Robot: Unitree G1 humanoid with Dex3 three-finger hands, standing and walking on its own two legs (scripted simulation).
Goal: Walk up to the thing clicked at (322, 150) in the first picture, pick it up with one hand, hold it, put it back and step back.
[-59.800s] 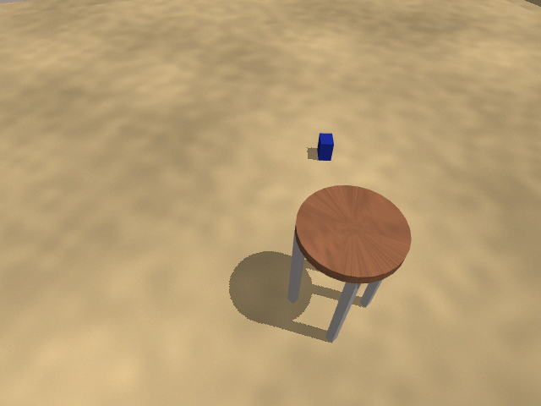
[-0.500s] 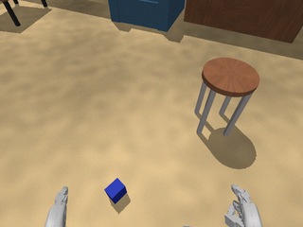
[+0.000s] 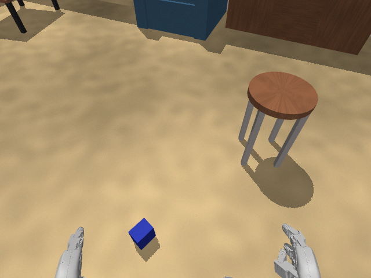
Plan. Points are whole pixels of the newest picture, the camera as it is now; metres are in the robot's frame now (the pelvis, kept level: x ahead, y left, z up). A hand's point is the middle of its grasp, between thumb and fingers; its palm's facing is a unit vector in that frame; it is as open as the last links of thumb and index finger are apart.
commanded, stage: home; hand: left
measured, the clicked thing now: (142, 234) +0.43 +0.20 -0.67
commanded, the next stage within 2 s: stand in 0.46 s
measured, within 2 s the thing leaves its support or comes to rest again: neither
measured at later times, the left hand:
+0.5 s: hand (99, 267) +0.17 +0.18 -0.06, palm faces +0.11 -0.95 -0.28, open 17.6 cm
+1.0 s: hand (93, 275) +0.17 +0.20 -0.09, palm faces -0.01 -0.94 -0.33, open 9.7 cm
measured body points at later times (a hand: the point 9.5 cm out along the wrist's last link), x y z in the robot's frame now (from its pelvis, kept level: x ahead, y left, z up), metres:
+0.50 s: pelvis +0.01 +0.00 +0.00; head +0.03 +0.00 +0.45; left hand +0.17 +0.23 -0.03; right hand +0.17 -0.24 -0.07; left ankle +0.01 +0.14 -0.69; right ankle +0.01 -0.13 -0.69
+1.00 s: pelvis +0.00 +0.01 +0.01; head +0.03 +0.01 +0.46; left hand +0.16 +0.25 -0.06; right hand +0.16 -0.24 -0.09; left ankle +0.01 +0.14 -0.69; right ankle +0.01 -0.13 -0.69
